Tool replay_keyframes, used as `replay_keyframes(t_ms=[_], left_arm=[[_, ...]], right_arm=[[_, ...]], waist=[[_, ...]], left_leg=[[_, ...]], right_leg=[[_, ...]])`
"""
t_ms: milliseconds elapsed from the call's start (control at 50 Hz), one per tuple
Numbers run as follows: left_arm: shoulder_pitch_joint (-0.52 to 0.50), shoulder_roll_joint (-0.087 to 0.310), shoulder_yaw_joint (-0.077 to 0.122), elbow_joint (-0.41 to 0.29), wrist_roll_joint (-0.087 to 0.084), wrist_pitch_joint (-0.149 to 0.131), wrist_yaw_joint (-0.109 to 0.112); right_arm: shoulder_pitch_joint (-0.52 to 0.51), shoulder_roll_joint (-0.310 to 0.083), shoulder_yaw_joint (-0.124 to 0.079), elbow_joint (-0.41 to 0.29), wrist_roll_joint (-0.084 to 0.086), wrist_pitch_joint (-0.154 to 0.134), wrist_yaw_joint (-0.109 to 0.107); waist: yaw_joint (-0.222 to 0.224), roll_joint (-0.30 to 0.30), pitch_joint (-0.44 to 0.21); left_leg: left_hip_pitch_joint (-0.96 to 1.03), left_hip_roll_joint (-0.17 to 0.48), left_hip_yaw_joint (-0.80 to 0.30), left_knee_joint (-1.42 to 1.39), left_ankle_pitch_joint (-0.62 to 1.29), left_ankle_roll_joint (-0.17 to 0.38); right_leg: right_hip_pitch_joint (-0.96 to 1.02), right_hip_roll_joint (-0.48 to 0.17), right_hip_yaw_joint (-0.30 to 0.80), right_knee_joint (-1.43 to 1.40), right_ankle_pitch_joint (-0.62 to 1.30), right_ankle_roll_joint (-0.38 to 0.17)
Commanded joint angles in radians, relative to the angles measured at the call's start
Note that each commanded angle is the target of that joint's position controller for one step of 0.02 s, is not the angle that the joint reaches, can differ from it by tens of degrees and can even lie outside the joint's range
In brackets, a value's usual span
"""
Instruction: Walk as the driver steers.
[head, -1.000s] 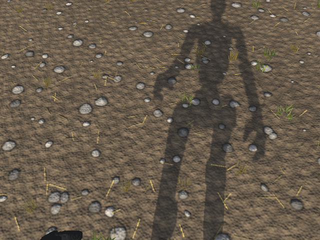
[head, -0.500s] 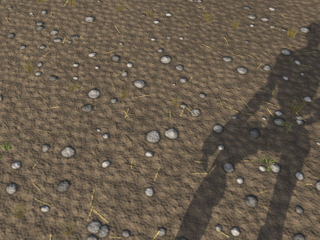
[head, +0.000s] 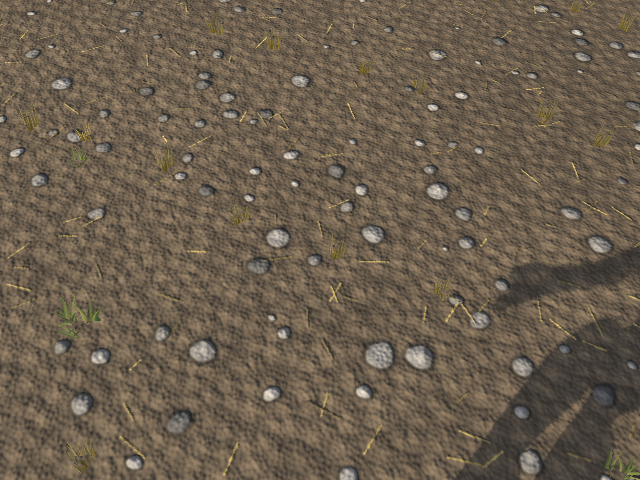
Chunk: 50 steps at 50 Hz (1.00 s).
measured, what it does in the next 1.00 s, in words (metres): walks ahead: right foot, then left foot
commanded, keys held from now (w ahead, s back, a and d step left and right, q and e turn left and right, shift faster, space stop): w+q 0.30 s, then w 0.24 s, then w+e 0.46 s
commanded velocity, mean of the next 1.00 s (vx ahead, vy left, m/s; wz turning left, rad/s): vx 0.46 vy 0.00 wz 0.16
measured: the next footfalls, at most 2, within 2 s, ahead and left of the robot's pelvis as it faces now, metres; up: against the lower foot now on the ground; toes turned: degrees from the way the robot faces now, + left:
right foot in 0.02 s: +0.10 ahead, -0.14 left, +0.00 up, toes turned +6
left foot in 0.48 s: +0.32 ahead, +0.20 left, +0.00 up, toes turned +17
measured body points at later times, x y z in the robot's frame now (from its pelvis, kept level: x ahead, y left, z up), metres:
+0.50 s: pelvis +0.21 +0.06 -0.02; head +0.25 +0.08 +0.43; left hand +0.11 +0.34 -0.15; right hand +0.51 -0.10 -0.09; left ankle +0.28 +0.19 -0.74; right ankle +0.06 -0.14 -0.73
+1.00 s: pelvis +0.48 +0.13 -0.02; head +0.51 +0.13 +0.43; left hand +0.65 +0.38 -0.11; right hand +0.54 -0.15 -0.14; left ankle +0.28 +0.19 -0.74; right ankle +0.65 +0.04 -0.72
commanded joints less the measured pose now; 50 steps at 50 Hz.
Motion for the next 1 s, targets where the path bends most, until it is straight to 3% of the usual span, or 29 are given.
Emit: replay_keyframes(t_ms=[20, 40, 60, 80, 100, 120, 160, 200, 260, 340, 380, 420, 440, 460, 480, 500, 520, 540, 560, 580, 600, 640, 680, 740, 820, 900, 940, 960, 1000], left_arm=[[0.065, 0.126, 0.043, -0.051, 0.000, -0.043, -0.002], [0.172, 0.172, 0.053, -0.036, 0.016, -0.041, 0.006], [0.254, 0.246, 0.071, -0.008, 0.039, -0.031, 0.001], [0.227, 0.198, 0.067, -0.020, 0.019, -0.032, -0.002], [0.202, 0.145, 0.053, -0.034, 0.008, -0.028, 0.003], [0.179, 0.123, 0.044, -0.046, 0.006, -0.022, 0.006], [0.153, 0.111, 0.034, -0.048, 0.012, -0.016, 0.012], [0.160, 0.116, 0.034, -0.046, 0.020, -0.020, 0.011], [0.179, 0.134, 0.039, -0.036, 0.019, -0.021, 0.009], [0.214, 0.163, 0.045, -0.012, 0.003, -0.014, 0.004], [0.238, 0.182, 0.050, 0.005, -0.012, -0.010, -0.004], [0.247, 0.203, 0.056, 0.021, -0.025, -0.002, -0.008], [0.243, 0.215, 0.058, 0.027, -0.030, 0.002, -0.007], [0.237, 0.215, 0.055, 0.033, -0.032, 0.007, -0.004], [0.259, 0.190, 0.043, 0.035, -0.023, 0.006, 0.001], [0.274, 0.116, 0.014, -0.005, 0.011, -0.002, 0.001], [0.350, 0.040, -0.017, -0.021, 0.014, -0.025, -0.008], [0.248, 0.139, 0.010, -0.022, -0.025, -0.039, -0.014], [0.182, 0.151, 0.013, -0.044, -0.042, -0.044, -0.016], [0.162, 0.139, 0.010, -0.039, -0.026, -0.044, -0.009], [0.169, 0.138, 0.015, -0.033, -0.012, -0.035, -0.009], [0.231, 0.108, 0.013, -0.010, -0.019, -0.005, -0.016], [0.225, 0.085, 0.010, -0.009, -0.019, 0.020, -0.012], [0.152, 0.073, 0.010, -0.032, -0.014, 0.024, -0.009], [0.045, 0.047, -0.002, -0.063, -0.009, 0.010, -0.033], [-0.070, 0.027, -0.016, -0.126, -0.008, 0.007, -0.062], [-0.091, 0.036, -0.014, -0.159, -0.008, 0.006, -0.079], [-0.079, 0.049, -0.008, -0.169, -0.009, 0.008, -0.084], [0.029, 0.098, 0.017, -0.165, -0.008, 0.017, -0.083]], right_arm=[[-0.035, -0.098, -0.016, -0.075, 0.000, -0.012, -0.002], [-0.019, -0.021, 0.006, -0.084, -0.005, -0.017, 0.001], [-0.037, -0.037, 0.005, -0.142, 0.017, -0.031, 0.004], [-0.049, -0.124, -0.012, -0.138, 0.009, -0.041, 0.008], [-0.067, -0.153, -0.023, -0.129, 0.005, -0.040, 0.013], [-0.055, -0.142, -0.026, -0.113, 0.002, -0.034, 0.016], [-0.070, -0.109, -0.023, -0.126, 0.007, -0.034, 0.030], [-0.090, -0.072, -0.013, -0.142, 0.009, -0.036, 0.038], [-0.133, -0.049, -0.005, -0.167, 0.007, -0.035, 0.046], [-0.215, -0.014, 0.012, -0.191, 0.005, -0.041, 0.065], [-0.237, -0.018, 0.013, -0.200, 0.010, -0.043, 0.073], [-0.237, -0.044, 0.004, -0.208, 0.008, -0.045, 0.077], [-0.197, -0.067, -0.009, -0.202, 0.004, -0.045, 0.077], [-0.080, -0.099, -0.030, -0.170, 0.002, -0.045, 0.074], [0.071, -0.151, -0.058, -0.124, 0.002, -0.040, 0.063], [0.224, -0.244, -0.082, -0.101, -0.008, -0.033, 0.043], [0.222, -0.297, -0.076, -0.099, -0.003, -0.039, 0.045], [0.212, -0.202, -0.049, -0.096, -0.005, -0.050, 0.051], [0.160, -0.169, -0.036, -0.085, -0.005, -0.057, 0.052], [0.093, -0.139, -0.026, -0.083, -0.005, -0.062, 0.051], [0.042, -0.107, -0.017, -0.084, -0.013, -0.067, 0.053], [-0.003, -0.081, -0.012, -0.077, -0.022, -0.085, 0.054], [-0.010, -0.087, -0.016, -0.053, -0.025, -0.105, 0.052], [0.016, -0.089, -0.018, -0.017, -0.034, -0.114, 0.038], [0.023, -0.109, -0.019, 0.005, -0.027, -0.114, 0.025], [0.097, -0.134, -0.027, 0.050, -0.014, -0.091, 0.016], [0.102, -0.150, -0.032, 0.057, -0.007, -0.070, 0.010], [0.091, -0.164, -0.036, 0.054, -0.006, -0.061, 0.004], [0.077, -0.195, -0.043, 0.046, -0.006, -0.043, -0.009]], waist=[[0.080, 0.123, -0.062], [0.104, -0.014, -0.134], [0.096, -0.260, -0.090], [0.098, -0.195, -0.018], [0.104, -0.147, 0.019], [0.095, -0.117, 0.025], [0.086, -0.120, 0.057], [0.091, -0.123, 0.055], [0.103, -0.104, 0.051], [0.128, -0.091, 0.073], [0.126, -0.094, 0.090], [0.100, -0.102, 0.095], [0.062, -0.111, 0.066], [-0.013, -0.098, -0.007], [-0.081, -0.078, -0.100], [-0.120, 0.086, -0.245], [-0.043, 0.281, -0.400], [-0.092, 0.165, -0.336], [-0.075, 0.154, -0.185], [-0.038, 0.084, -0.116], [-0.001, 0.093, -0.065], [0.049, 0.120, -0.047], [0.064, 0.095, -0.004], [0.046, 0.064, 0.048], [0.007, 0.051, 0.082], [-0.043, 0.030, 0.122], [-0.036, 0.040, 0.113], [-0.018, 0.059, 0.088], [0.051, 0.110, -0.008]], left_leg=[[-0.086, 0.173, -0.255, -0.027, -0.211, 0.095], [-0.223, 0.092, -0.127, 0.220, -0.339, 0.038], [-0.497, 0.004, 0.029, 0.397, -0.410, 0.011], [-0.599, 0.112, 0.036, 0.522, -0.336, -0.014], [-0.616, 0.139, 0.052, 0.571, -0.259, -0.030], [-0.606, 0.156, 0.071, 0.607, -0.200, -0.047], [-0.589, 0.195, 0.088, 0.623, -0.092, -0.064], [-0.561, 0.203, 0.127, 0.613, -0.004, -0.083], [-0.533, 0.218, 0.154, 0.508, 0.097, -0.103], [-0.407, 0.208, 0.205, 0.272, 0.193, -0.085], [-0.343, 0.192, 0.230, 0.197, 0.162, -0.059], [-0.286, 0.167, 0.251, 0.134, 0.091, -0.020], [-0.203, 0.138, 0.273, 0.099, 0.062, 0.005], [-0.026, 0.101, 0.301, 0.033, 0.112, 0.037], [0.226, 0.083, 0.293, 0.030, 0.153, 0.061], [0.580, 0.312, -0.035, 0.050, 0.138, 0.145], [0.707, 0.515, -0.518, -0.108, -0.014, 0.285], [0.649, 0.497, -0.474, -0.157, -0.052, 0.251], [0.513, 0.469, -0.304, -0.165, 0.031, 0.214], [0.373, 0.429, -0.196, -0.179, 0.102, 0.184], [0.259, 0.396, -0.113, -0.211, 0.167, 0.170], [0.147, 0.373, -0.026, -0.288, 0.183, 0.169], [0.098, 0.371, 0.057, -0.339, 0.233, 0.170], [0.122, 0.361, 0.161, -0.362, 0.306, 0.147], [0.156, 0.341, 0.280, -0.384, 0.330, 0.102], [0.316, 0.390, 0.322, -0.341, 0.411, 0.090], [0.394, 0.410, 0.341, -0.273, 0.562, 0.076], [0.413, 0.410, 0.358, -0.216, 0.728, 0.063], [0.429, 0.401, 0.384, -0.018, 1.065, 0.038]], right_leg=[[0.272, -0.063, 0.008, -0.143, 0.039, -0.060], [0.458, -0.242, 0.167, -0.163, -0.032, -0.126], [0.542, -0.410, 0.515, -0.270, -0.224, -0.256], [0.519, -0.438, 0.550, -0.282, -0.339, -0.279], [0.490, -0.389, 0.451, -0.281, -0.335, -0.249], [0.471, -0.341, 0.365, -0.288, -0.294, -0.216], [0.401, -0.302, 0.230, -0.323, -0.142, -0.193], [0.360, -0.272, 0.107, -0.352, 0.006, -0.194], [0.356, -0.263, -0.016, -0.362, 0.144, -0.200], [0.333, -0.255, -0.125, -0.360, 0.193, -0.184], [0.342, -0.279, -0.136, -0.363, 0.200, -0.183], [0.387, -0.310, -0.142, -0.325, 0.342, -0.180], [0.406, -0.310, -0.162, -0.253, 0.537, -0.169], [0.396, -0.287, -0.209, -0.105, 0.717, -0.147], [0.290, -0.249, -0.251, 0.096, 0.732, -0.115], [-0.022, -0.181, -0.273, 0.460, 0.330, -0.059], [-0.252, -0.031, -0.118, 0.730, -0.390, -0.029], [-0.346, -0.069, -0.015, 0.819, -0.354, -0.039], [-0.395, -0.108, -0.039, 0.810, -0.272, -0.057], [-0.359, -0.149, -0.042, 0.747, -0.182, -0.062], [-0.310, -0.174, -0.039, 0.698, -0.123, -0.059], [-0.220, -0.192, -0.026, 0.670, -0.047, -0.053], [-0.237, -0.182, -0.012, 0.633, 0.008, -0.036], [-0.319, -0.153, 0.030, 0.503, 0.151, -0.020], [-0.282, -0.118, -0.037, 0.253, 0.354, -0.035], [-0.343, -0.103, -0.087, 0.123, 0.311, -0.070], [-0.350, -0.081, -0.126, 0.094, 0.212, -0.096], [-0.306, -0.054, -0.157, 0.088, 0.158, -0.114], [-0.132, 0.023, -0.216, 0.105, 0.051, -0.157]])
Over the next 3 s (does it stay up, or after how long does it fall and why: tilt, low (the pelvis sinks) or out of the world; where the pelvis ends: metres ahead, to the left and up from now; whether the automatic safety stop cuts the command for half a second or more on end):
stays up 1.12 -0.19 0.00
